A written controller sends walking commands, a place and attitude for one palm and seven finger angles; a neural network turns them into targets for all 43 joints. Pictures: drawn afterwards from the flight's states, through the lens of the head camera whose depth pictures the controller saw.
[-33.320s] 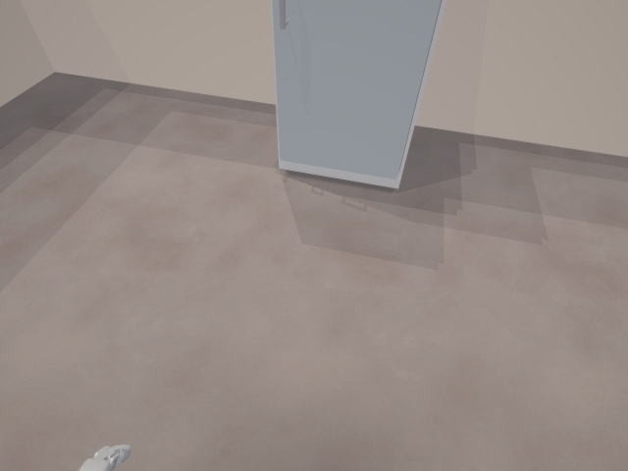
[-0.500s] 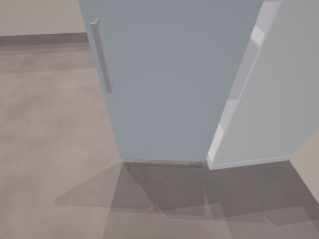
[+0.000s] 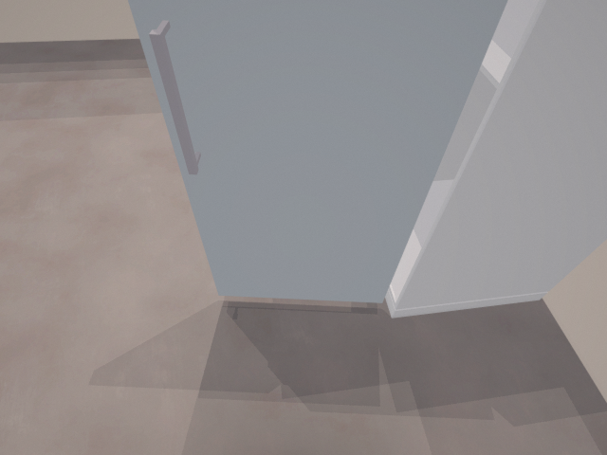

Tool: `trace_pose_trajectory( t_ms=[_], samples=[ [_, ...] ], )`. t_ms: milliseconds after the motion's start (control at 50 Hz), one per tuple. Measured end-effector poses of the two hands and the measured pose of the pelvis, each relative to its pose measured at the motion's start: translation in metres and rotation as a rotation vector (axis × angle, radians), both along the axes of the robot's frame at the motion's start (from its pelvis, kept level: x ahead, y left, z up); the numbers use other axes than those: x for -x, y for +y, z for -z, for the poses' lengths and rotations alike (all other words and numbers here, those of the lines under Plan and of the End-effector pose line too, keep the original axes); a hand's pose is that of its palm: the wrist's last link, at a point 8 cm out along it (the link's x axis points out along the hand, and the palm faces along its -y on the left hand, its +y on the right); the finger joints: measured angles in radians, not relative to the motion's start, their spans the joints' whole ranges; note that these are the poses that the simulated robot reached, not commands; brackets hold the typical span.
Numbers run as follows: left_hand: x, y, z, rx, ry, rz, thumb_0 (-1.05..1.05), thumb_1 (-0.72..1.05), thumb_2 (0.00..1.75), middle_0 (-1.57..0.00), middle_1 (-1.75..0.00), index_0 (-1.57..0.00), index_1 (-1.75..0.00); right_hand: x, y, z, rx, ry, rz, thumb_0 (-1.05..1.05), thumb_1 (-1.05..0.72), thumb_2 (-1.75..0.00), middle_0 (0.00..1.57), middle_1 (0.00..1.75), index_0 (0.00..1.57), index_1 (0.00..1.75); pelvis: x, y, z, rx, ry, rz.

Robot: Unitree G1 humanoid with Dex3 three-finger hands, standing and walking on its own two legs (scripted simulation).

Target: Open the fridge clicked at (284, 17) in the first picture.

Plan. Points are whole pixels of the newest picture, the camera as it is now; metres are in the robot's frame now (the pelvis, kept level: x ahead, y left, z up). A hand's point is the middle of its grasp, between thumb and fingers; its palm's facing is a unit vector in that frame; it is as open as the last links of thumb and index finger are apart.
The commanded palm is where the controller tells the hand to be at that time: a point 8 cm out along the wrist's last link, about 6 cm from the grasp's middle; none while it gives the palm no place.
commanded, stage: look to check the result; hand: left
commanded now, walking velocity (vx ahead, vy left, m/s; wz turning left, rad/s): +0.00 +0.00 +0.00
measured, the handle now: (180, 107) +0.66 +0.27 +0.08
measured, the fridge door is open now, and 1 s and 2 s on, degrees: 80 80 80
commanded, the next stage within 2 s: stand and wait in 0.30 s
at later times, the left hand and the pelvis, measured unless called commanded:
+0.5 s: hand out of the picture +0.08 +0.22 -0.16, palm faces -0.04 -0.95 -0.31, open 7.4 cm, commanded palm none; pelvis +0.01 -0.01 +0.00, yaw -1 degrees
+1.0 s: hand out of the picture +0.08 +0.22 -0.16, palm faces -0.06 -0.95 -0.32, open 7.4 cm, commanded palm none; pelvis +0.01 -0.02 +0.00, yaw -1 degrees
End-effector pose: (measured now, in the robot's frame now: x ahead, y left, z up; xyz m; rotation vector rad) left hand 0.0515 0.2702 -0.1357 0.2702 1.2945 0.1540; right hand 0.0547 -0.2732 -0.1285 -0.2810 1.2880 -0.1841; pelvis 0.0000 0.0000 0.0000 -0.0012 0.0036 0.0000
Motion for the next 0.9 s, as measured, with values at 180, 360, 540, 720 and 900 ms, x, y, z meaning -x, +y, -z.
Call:
trace_pose_trajectory(
  t_ms=[180, 360, 540, 720, 900],
  samples=[
    [-0.007, 0.005, -0.007, -0.033, -0.009, -0.005, 0.0, 0.9, 0.9, -0.2, -0.3, -0.2, -0.3, -0.024, -0.006, 0.0, -0.004, -0.041, -0.018, 0.0, -0.9, -0.9, 0.2, 0.3, 0.2, 0.3, -0.007, -0.004, 0.0, -0.006, -0.003, 0.002],
    [-0.018, 0.001, -0.009, -0.036, -0.03, 0.006, 0.0, 0.9, 0.9, -0.2, -0.3, -0.2, -0.3, -0.032, -0.017, -0.004, 0.009, -0.06, -0.016, 0.0, -0.9, -0.9, 0.2, 0.3, 0.2, 0.3, -0.012, -0.01, -0.001, -0.008, -0.007, 0.009],
    [-0.026, -0.008, -0.007, -0.023, -0.04, 0.021, 0.0, 0.9, 0.9, -0.21, -0.3, -0.2, -0.3, -0.023, -0.027, -0.006, 0.025, -0.04, -0.001, 0.0, -0.9, -0.9, 0.2, 0.3, 0.2, 0.3, -0.013, -0.015, -0.001, -0.009, -0.011, 0.013],
    [-0.027, -0.011, -0.007, -0.022, -0.039, 0.029, 0.0, 0.9, 0.89, -0.21, -0.3, -0.2, -0.3, -0.009, -0.031, -0.005, 0.026, -0.015, 0.016, 0.0, -0.9, -0.9, 0.2, 0.3, 0.2, 0.3, -0.011, -0.018, -0.001, -0.008, -0.016, 0.019],
    [-0.024, -0.01, -0.009, -0.033, -0.038, 0.03, 0.0, 0.9, 0.89, -0.21, -0.3, -0.2, -0.3, -0.001, -0.03, -0.003, 0.016, -0.005, 0.022, 0.0, -0.9, -0.9, 0.2, 0.3, 0.2, 0.3, -0.008, -0.019, -0.001, -0.007, -0.021, 0.021]
  ],
)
